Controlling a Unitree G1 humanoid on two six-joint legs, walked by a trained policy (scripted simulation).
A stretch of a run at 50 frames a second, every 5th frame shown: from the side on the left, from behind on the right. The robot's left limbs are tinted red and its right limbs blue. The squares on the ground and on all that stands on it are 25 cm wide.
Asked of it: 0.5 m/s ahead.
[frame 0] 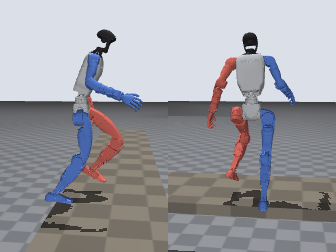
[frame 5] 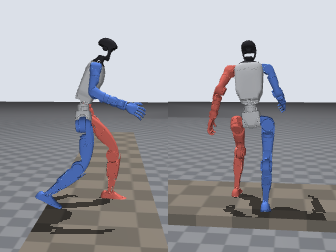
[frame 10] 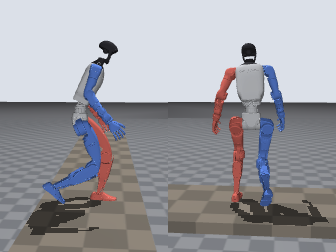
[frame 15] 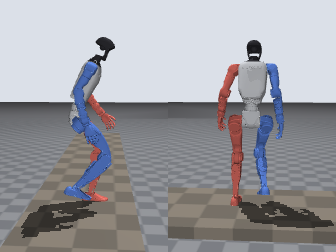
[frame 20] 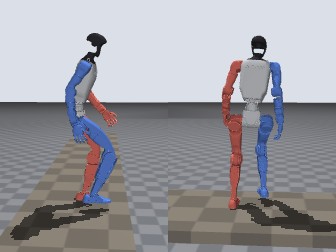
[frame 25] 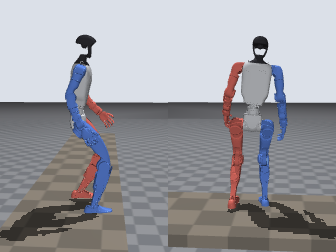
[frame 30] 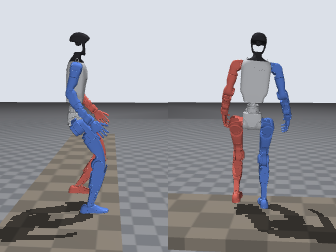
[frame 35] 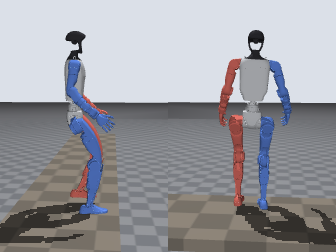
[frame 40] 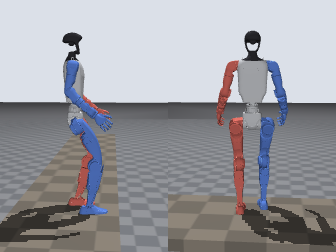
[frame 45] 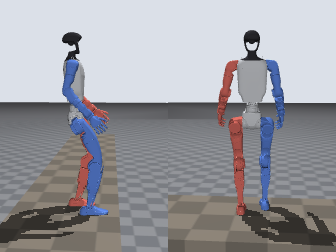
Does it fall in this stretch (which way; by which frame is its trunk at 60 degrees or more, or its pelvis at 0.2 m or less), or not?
no
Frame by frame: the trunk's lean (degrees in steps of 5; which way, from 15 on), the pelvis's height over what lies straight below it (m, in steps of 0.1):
0: 25 forward, 0.7
5: 25 forward, 0.7
10: 25 forward, 0.7
15: 25 forward, 0.7
20: 20 forward, 0.7
25: 10, 0.7
30: 5, 0.7
35: 5, 0.8
40: 0, 0.8
45: 5, 0.8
